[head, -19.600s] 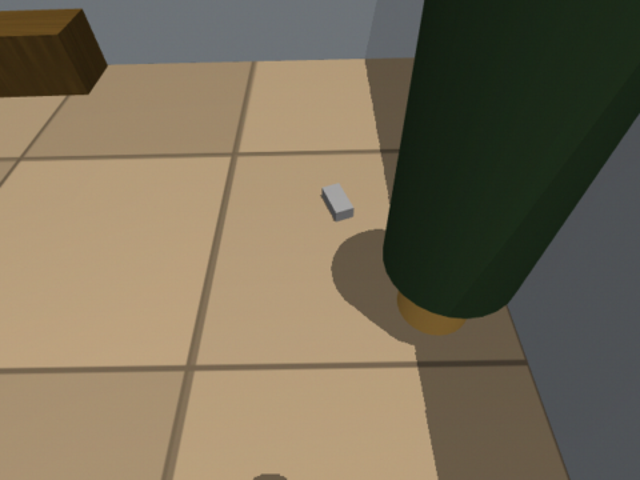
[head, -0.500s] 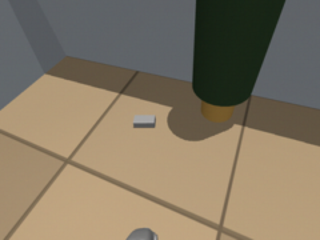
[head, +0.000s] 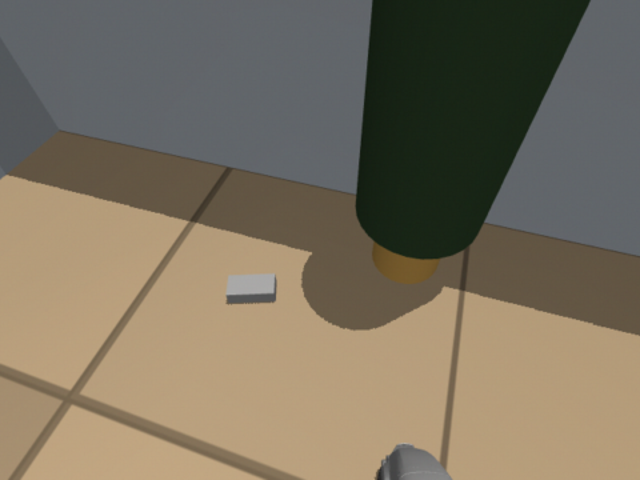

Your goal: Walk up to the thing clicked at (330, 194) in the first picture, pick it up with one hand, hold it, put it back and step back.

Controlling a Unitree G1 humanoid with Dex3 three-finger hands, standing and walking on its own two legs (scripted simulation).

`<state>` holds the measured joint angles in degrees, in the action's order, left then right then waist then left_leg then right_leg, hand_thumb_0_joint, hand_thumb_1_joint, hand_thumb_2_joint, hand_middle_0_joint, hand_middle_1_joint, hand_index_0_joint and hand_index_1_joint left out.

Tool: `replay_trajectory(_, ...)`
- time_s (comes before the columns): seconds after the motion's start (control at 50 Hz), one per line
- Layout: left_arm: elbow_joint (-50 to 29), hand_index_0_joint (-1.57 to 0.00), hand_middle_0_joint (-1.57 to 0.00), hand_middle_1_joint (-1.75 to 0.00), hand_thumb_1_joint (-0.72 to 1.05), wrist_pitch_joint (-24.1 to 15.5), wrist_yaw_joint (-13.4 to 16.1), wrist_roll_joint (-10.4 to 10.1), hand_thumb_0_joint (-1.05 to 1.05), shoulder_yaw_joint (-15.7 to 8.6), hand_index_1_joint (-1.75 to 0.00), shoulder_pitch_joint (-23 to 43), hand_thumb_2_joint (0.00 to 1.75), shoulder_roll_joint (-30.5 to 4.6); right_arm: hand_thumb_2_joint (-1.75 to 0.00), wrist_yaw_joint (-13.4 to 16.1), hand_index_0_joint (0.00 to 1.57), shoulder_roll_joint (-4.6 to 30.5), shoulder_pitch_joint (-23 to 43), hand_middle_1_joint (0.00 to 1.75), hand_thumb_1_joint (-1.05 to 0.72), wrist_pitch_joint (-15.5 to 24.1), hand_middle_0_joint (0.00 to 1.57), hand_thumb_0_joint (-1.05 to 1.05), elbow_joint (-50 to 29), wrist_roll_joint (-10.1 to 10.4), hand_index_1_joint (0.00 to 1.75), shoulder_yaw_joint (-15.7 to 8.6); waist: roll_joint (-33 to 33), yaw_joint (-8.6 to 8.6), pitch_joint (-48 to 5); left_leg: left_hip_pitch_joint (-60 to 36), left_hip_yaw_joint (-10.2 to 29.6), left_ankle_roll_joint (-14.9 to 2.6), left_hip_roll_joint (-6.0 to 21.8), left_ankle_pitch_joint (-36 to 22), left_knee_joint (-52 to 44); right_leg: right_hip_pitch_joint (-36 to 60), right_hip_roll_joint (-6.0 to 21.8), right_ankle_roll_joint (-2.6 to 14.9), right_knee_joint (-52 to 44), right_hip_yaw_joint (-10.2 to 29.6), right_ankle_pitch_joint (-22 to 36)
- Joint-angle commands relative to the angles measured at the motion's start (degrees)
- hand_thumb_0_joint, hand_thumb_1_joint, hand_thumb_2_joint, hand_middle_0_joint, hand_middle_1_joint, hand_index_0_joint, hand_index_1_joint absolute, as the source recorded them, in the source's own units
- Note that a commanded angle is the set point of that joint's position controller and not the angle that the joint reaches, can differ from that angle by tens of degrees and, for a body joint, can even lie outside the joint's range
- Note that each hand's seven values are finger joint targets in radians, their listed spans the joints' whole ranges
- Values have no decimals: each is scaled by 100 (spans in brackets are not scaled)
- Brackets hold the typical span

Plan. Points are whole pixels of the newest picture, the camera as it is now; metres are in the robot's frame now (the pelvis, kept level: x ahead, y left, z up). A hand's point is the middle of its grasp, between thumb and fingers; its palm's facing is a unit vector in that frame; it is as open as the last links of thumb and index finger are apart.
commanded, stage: walk up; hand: left
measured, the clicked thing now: (252, 288) +0.81 +0.25 -0.74
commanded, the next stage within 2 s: none
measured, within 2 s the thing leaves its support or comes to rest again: neither
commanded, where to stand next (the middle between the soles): +0.43 +0.02 m, yaw +0 degrees
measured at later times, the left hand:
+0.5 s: hand (120, 437) +0.22 +0.32 -0.16, palm faces -0.02 -0.92 -0.38, open 7.4 cm
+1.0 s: hand (171, 304) +0.42 +0.27 -0.13, palm faces -0.06 -0.91 -0.40, open 7.4 cm
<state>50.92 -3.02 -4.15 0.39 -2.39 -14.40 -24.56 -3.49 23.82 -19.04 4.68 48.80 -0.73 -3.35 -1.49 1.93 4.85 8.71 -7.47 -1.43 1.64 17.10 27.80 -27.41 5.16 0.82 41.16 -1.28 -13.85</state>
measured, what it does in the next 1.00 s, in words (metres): walks ahead: right foot, then left foot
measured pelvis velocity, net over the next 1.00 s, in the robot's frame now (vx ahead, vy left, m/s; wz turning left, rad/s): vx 0.32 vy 0.01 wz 0.00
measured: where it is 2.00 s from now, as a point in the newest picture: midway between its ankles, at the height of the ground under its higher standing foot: (323, 414)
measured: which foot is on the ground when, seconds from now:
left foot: down 0.00-0.10, up 0.12-0.42, down 0.44-0.86, up 0.88-1.00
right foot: up 0.00-0.06, down 0.08-0.46, up 0.48-0.82, down 0.84-1.00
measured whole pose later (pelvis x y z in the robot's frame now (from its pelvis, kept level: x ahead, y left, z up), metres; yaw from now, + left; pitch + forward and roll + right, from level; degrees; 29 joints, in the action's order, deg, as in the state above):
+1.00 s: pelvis +0.32 +0.01 -0.01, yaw +0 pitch -2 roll +0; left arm 49.2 -3.4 -1.6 0.3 -1.0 -12.2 -22.1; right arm -1.1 24.2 -16.5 1.8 51.2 -0.1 -2.1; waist 2.6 0.3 6.1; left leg 23.7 -1.1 -1.5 2.1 27.8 56.2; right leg -19.7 2.6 0.9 35.7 -2.9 -13.8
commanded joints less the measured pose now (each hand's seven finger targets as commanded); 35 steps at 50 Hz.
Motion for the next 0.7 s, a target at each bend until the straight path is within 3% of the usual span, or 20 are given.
replay_trajectory(0.0,-284,-20,-20,-30,90,-208,61,26,0,-373,-30,-185,90,-899,-90,103,20,1500,281,30,-90,56,20,0,-567,88,30,-414,754,-249,-382,560,837,-881,1175,-911,-418,1275,-333,78,-944,-420,645)
replay_trajectory(0.04,-107,-20,-20,-30,90,-263,145,47,0,-497,-30,-771,90,-1171,-90,111,20,1187,228,30,-90,14,20,0,-635,82,30,-272,82,-602,-692,1274,528,-607,806,-659,796,2650,-439,228,-1170,-274,216)
replay_trajectory(0.06,-64,-20,-20,-30,90,-316,216,80,0,-661,-30,-1242,90,-1587,-90,112,20,831,16,30,-90,25,20,0,-683,81,30,-148,-1149,-819,-926,2066,161,-357,308,-31,2429,3358,525,489,-1888,1204,-898)
replay_trajectory(0.08,-219,-20,-20,-30,90,-366,271,26,0,-709,-30,-1290,90,-2035,-90,117,20,817,-129,30,-90,-27,20,0,-688,74,30,-109,-1421,-760,-834,3081,300,-106,-283,1280,3446,3482,1932,1088,-2834,3733,-1854)
replay_trajectory(0.1,-272,-20,-20,-30,90,-334,264,-36,0,-646,-30,-1028,90,-2014,-90,187,20,1349,161,30,-90,-90,20,0,-569,6,30,-265,-686,-705,-602,3044,887,-89,120,1376,3823,2937,2165,1587,-2716,4034,-1873)
replay_trajectory(0.14,-388,-20,-20,-30,90,-326,295,-87,0,-569,-30,-626,90,-1693,-90,176,20,1312,145,30,-90,-84,20,0,-391,88,30,-261,-270,-551,-316,3038,1163,-91,342,841,3715,2589,1643,1467,-2547,2700,-756)
replay_trajectory(0.2,-469,-20,-20,-30,90,-333,289,-38,0,-486,-30,-356,90,-1494,-90,84,20,1152,-218,30,-90,-104,20,0,-155,49,30,-266,-801,-290,-305,2253,943,17,387,483,2733,1857,1027,1180,-2395,1245,418)
replay_trajectory(0.3,-667,-20,-20,-30,90,-313,233,37,0,-525,-30,-189,90,-1602,-90,-52,20,1086,179,30,-90,-94,20,0,-253,-27,30,-330,-886,-332,-157,1586,628,109,430,-171,1398,1082,1041,1200,-2551,919,-1030)
replay_trajectory(0.34,-699,-20,-20,-30,90,-274,213,19,0,-497,-30,-16,90,-1605,-90,-58,20,1092,60,30,-90,-44,20,0,-179,-31,30,-384,-739,-198,-198,934,477,122,334,-474,993,635,962,1098,-2317,751,-1440)
replay_trajectory(0.36,-712,-20,-20,-30,90,-242,199,15,0,-481,-30,103,90,-1605,-90,-55,20,1111,-116,30,-90,-26,20,0,-94,-40,30,-425,-588,-22,-208,379,312,104,213,-653,786,227,881,996,-2110,623,-1792)
replay_trajectory(0.4,-714,-20,-20,-30,90,-183,199,59,0,-373,-30,94,90,-1295,-90,30,20,1269,-723,30,-90,26,20,0,112,-77,30,-518,73,300,-409,-685,160,38,-57,-186,664,-384,532,762,-976,302,-1871)
replay_trajectory(0.42,-739,-20,-20,-30,90,-155,190,71,0,-261,-30,-56,90,-961,-90,96,20,1575,-1119,30,-90,70,20,0,175,-89,30,-608,1170,502,-454,-1103,1282,-233,496,1181,-180,-944,107,540,660,-78,-1586)
replay_trajectory(0.44,-784,-20,-20,-30,90,-141,206,-34,0,-200,-30,-207,90,-679,-90,139,20,2061,-1183,30,-90,133,20,0,0,-127,30,-673,1981,445,-324,-1061,4308,-841,2023,2683,-1595,-1893,-720,217,2210,-139,-1592)
replay_trajectory(0.46,-641,-20,-20,-30,90,-109,308,10,0,-335,-30,-139,90,-1287,-90,141,20,2201,-806,30,-90,122,20,0,-134,46,30,-687,1321,328,-71,-533,4945,-1459,2511,2856,-1763,-1791,-333,269,2636,465,-1765)
replay_trajectory(0.48,-564,-20,-20,-30,90,-119,319,3,0,-301,-30,-62,90,-1420,-90,176,20,1996,-505,30,-90,117,20,0,-185,59,30,-624,689,146,224,-152,4194,-1408,2311,2245,-1599,-1733,-120,234,2734,707,-1289)
replay_trajectory(0.5,-395,-20,-20,-30,90,-116,298,-32,0,-322,-30,-300,90,-1347,-90,202,20,1757,-252,30,-90,139,20,0,-245,55,30,-515,629,-8,137,-144,3428,-1236,1969,1507,-1470,-1479,-42,209,2529,723,-935)
replay_trajectory(0.54,-176,-20,-20,-30,90,-120,246,-27,0,-351,-30,-546,90,-1316,-90,228,20,1592,-167,30,-90,168,20,0,-245,35,30,-442,946,-121,-48,73,2383,-1059,1632,86,-1187,-899,158,128,1917,561,-705)
replay_trajectory(0.56,-147,-20,-20,-30,90,-93,205,-8,0,-348,-30,-596,90,-1250,-90,228,20,1583,-121,30,-90,173,20,0,-252,39,30,-434,1050,-137,-156,161,2007,-1061,1522,-231,-1136,-625,155,62,1642,408,-668)
replay_trajectory(0.64,-363,-20,-20,-30,90,-30,68,38,0,-363,-30,-134,90,-1072,-90,218,20,1631,-179,30,-90,168,20,0,-342,15,30,-440,1085,-14,-99,150,1644,-1254,1525,-293,-1185,-378,147,-7,672,109,-505)
replay_trajectory(0.68,-424,-20,-20,-30,90,-51,36,42,0,-371,-30,40,90,-1025,-90,210,20,1627,-157,30,-90,157,20,0,-385,19,30,-426,959,-9,-104,285,1499,-1171,1443,-242,-1117,-64,82,24,166,40,-194)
